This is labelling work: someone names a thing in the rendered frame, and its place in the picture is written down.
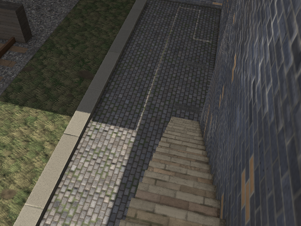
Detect stairs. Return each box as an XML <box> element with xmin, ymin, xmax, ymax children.
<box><xmin>119</xmin><ymin>116</ymin><xmax>226</xmax><ymax>226</ymax></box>

